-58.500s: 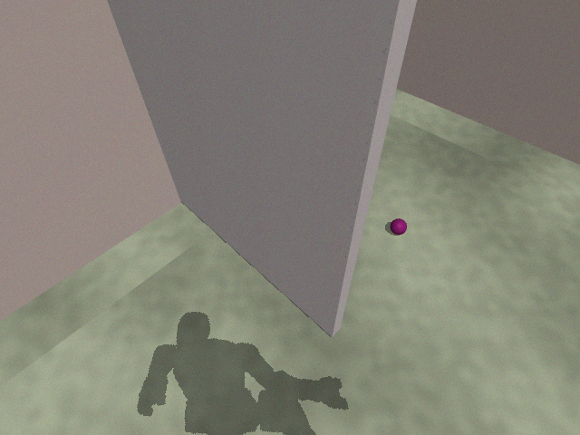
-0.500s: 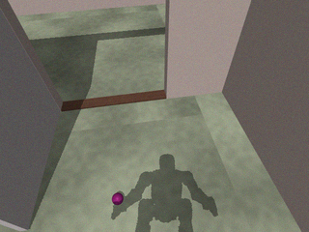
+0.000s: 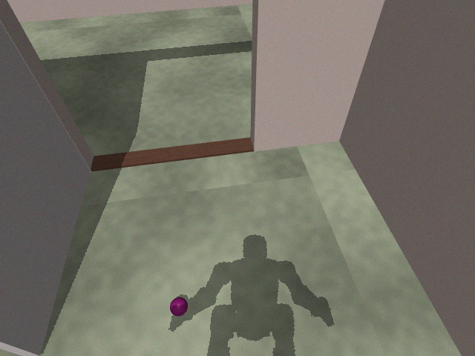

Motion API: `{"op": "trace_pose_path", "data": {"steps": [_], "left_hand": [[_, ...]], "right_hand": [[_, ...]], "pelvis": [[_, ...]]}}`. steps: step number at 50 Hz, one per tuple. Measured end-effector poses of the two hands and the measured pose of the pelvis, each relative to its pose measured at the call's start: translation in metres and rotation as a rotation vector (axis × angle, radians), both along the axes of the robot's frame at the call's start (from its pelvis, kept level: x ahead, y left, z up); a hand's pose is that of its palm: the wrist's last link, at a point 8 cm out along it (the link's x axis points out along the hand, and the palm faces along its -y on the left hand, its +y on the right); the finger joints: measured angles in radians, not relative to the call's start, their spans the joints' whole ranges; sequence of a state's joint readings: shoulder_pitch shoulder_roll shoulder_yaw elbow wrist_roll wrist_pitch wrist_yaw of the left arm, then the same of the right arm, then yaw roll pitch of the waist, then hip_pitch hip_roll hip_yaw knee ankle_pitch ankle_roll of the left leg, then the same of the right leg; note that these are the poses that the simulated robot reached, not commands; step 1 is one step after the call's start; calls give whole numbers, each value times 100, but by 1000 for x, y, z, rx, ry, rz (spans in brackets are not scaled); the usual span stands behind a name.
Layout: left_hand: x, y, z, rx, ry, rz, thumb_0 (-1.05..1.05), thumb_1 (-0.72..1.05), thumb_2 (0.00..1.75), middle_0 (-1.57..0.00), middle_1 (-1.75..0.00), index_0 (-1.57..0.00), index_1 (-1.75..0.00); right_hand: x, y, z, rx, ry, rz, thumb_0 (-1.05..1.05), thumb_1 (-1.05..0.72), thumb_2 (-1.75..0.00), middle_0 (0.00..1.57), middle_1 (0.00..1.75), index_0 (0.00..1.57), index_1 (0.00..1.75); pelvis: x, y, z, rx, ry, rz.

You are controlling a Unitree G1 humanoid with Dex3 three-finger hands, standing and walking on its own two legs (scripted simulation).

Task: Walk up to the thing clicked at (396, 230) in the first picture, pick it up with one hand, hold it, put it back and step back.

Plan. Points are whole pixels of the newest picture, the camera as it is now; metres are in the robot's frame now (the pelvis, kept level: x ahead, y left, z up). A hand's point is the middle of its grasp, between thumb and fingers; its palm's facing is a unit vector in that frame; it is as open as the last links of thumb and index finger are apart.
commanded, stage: stand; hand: left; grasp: from above
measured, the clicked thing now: (178, 306) +0.43 +0.27 -0.75
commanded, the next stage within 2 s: step back in 0.68 s
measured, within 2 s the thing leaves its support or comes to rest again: neither
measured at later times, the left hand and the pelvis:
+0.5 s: hand out of the picture +0.07 +0.25 -0.16, palm faces +0.00 -0.94 -0.33, open 7.4 cm; pelvis +0.00 +0.00 +0.00, yaw +0 degrees
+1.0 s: hand out of the picture +0.09 +0.31 -0.18, palm faces +0.01 -0.93 -0.38, open 7.4 cm; pelvis -0.05 +0.03 -0.03, yaw +1 degrees
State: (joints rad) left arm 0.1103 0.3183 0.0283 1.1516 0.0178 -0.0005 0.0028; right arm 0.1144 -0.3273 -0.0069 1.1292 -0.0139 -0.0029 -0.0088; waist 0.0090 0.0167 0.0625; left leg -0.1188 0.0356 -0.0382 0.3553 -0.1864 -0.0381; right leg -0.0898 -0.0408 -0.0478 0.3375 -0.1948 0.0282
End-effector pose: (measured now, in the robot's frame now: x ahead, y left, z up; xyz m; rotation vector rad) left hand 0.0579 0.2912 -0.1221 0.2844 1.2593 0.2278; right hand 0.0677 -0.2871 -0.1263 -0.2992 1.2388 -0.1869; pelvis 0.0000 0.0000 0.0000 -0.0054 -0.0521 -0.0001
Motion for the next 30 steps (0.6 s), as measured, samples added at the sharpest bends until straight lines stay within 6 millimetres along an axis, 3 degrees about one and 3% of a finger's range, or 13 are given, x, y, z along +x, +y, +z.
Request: {"op": "trace_pose_path", "data": {"steps": [30], "left_hand": [[7,0,3,2,-18,-17,0,90,90,-21,-30,-21,-30]], "right_hand": [[0,-5,2,-1,-3,-2,0,-90,-90,20,30,21,30]], "pelvis": [[2,-1,0,3,2,-2]]}}
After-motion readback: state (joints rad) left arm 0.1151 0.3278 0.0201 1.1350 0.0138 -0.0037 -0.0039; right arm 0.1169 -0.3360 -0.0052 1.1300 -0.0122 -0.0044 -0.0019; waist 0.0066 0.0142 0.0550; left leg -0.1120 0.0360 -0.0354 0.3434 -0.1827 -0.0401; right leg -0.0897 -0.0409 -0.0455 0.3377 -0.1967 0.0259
